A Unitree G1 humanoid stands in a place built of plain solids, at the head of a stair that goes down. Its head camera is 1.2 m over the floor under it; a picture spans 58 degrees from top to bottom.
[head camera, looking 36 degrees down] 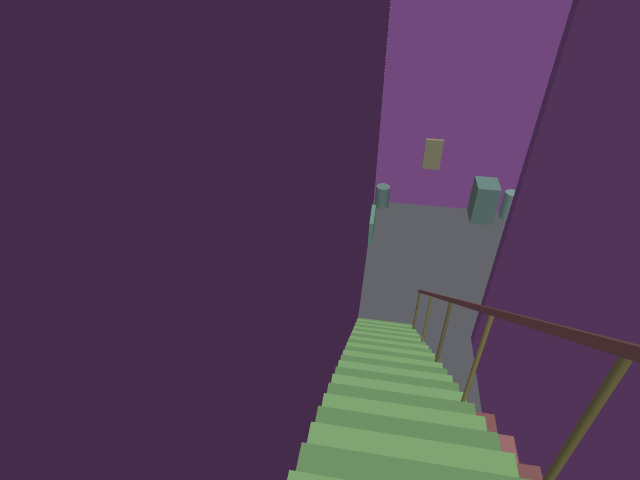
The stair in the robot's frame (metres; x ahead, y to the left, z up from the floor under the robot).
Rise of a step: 0.20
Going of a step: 0.23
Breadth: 1.06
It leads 10 degrees to the right of straight ahead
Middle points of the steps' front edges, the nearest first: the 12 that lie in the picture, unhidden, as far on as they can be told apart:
1.01 -0.43 -0.78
1.23 -0.47 -0.98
1.46 -0.51 -1.17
1.68 -0.55 -1.37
1.91 -0.59 -1.57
2.13 -0.62 -1.76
2.36 -0.66 -1.96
2.58 -0.70 -2.15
2.80 -0.74 -2.35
3.03 -0.78 -2.55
3.25 -0.81 -2.74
3.48 -0.85 -2.94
